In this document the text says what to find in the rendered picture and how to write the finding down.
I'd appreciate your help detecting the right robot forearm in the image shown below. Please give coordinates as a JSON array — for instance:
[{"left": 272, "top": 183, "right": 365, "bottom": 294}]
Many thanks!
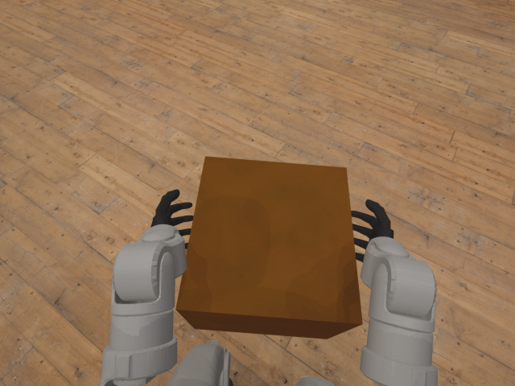
[{"left": 360, "top": 236, "right": 438, "bottom": 386}]

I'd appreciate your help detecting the carton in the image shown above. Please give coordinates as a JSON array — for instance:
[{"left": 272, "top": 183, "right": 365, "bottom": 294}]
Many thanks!
[{"left": 175, "top": 156, "right": 363, "bottom": 339}]

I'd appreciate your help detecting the robot left thigh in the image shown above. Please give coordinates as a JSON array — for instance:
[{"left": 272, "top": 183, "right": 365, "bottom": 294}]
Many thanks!
[{"left": 167, "top": 343, "right": 231, "bottom": 386}]

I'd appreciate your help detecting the robot right hand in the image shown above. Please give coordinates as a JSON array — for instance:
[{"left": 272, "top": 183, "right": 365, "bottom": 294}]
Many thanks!
[{"left": 351, "top": 199, "right": 393, "bottom": 262}]

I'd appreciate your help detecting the left robot forearm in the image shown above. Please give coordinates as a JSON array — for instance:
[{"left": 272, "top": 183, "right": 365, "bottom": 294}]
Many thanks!
[{"left": 100, "top": 224, "right": 187, "bottom": 386}]

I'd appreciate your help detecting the robot left hand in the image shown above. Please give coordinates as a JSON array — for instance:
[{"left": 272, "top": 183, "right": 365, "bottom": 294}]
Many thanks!
[{"left": 150, "top": 189, "right": 193, "bottom": 249}]

